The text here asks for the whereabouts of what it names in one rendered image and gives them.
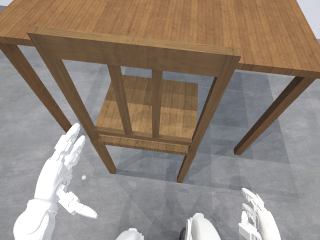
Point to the robot left hand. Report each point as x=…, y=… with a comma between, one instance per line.
x=57, y=169

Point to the chair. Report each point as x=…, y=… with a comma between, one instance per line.
x=152, y=114

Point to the right robot thigh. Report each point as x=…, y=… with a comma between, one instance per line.
x=198, y=228

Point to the left robot thigh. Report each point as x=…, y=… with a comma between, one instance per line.
x=130, y=235

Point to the robot left forearm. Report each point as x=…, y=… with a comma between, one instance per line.
x=37, y=222

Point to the table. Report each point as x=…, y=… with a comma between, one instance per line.
x=274, y=37

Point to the robot thigh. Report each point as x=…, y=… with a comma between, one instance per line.
x=130, y=235
x=198, y=228

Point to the robot right hand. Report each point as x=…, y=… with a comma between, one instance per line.
x=263, y=224

